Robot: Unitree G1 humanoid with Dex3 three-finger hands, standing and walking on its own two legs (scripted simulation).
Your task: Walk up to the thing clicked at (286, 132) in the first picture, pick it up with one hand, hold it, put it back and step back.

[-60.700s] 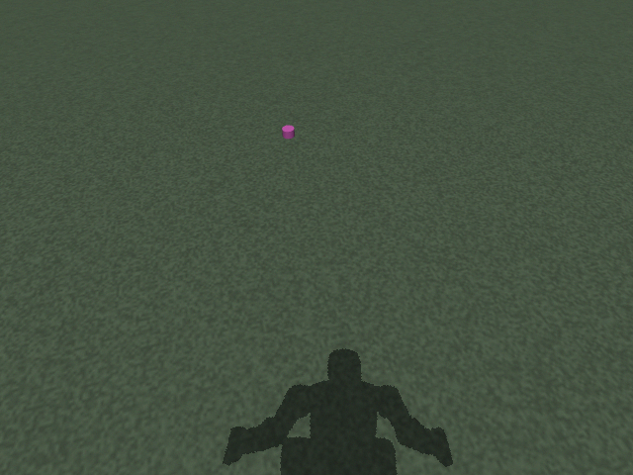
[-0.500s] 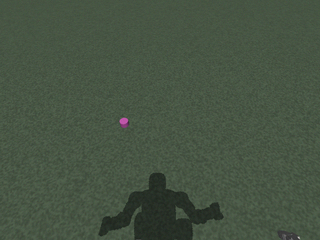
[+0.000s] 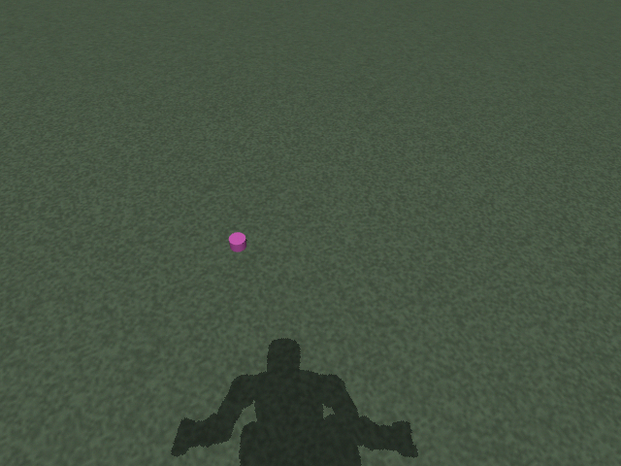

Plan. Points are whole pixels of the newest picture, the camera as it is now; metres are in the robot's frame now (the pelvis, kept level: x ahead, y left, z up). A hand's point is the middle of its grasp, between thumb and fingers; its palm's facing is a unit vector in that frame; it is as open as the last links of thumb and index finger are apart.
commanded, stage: step back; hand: left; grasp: from above
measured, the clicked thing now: (237, 242) +1.08 +0.31 -0.75
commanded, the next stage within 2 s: stand in 0.34 s
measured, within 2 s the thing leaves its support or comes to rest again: neither
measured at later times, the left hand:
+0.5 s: hand out of the picture +0.14 +0.22 -0.14, palm faces +0.01 -0.95 -0.33, open 7.4 cm
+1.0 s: hand out of the picture +0.10 +0.22 -0.14, palm faces +0.00 -0.94 -0.35, open 7.4 cm
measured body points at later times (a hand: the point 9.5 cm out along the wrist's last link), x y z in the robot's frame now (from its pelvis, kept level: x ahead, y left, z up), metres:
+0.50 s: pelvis +0.03 -0.03 +0.00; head +0.05 -0.03 +0.45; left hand +0.14 +0.27 -0.12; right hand +0.11 -0.32 -0.13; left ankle +0.02 +0.10 -0.73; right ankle +0.07 -0.15 -0.73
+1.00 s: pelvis +0.03 -0.04 +0.01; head +0.04 -0.04 +0.46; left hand +0.10 +0.27 -0.12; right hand +0.11 -0.33 -0.12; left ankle +0.02 +0.10 -0.73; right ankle +0.07 -0.15 -0.73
